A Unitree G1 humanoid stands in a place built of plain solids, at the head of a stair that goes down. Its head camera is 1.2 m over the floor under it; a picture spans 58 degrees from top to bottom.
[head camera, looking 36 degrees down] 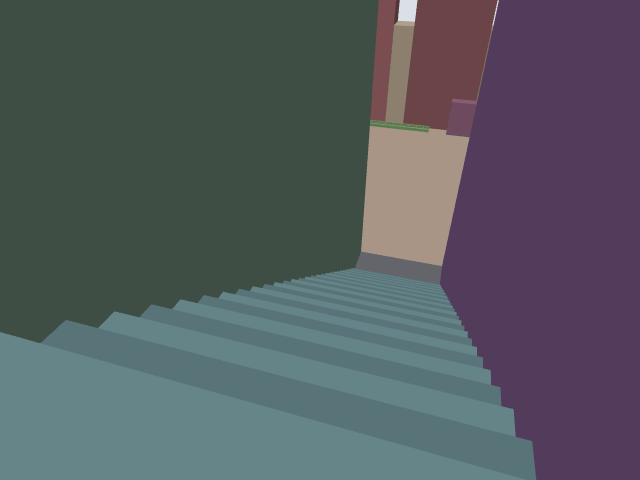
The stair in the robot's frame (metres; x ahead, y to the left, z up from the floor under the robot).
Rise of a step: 0.18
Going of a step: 0.24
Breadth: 2.08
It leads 17 degrees to the right of straight ahead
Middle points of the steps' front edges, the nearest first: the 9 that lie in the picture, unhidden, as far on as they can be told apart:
0.81 0.27 0.00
1.04 0.20 -0.18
1.27 0.13 -0.36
1.50 0.06 -0.54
1.74 -0.01 -0.72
1.97 -0.08 -0.91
2.20 -0.15 -1.09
2.43 -0.22 -1.27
2.66 -0.29 -1.45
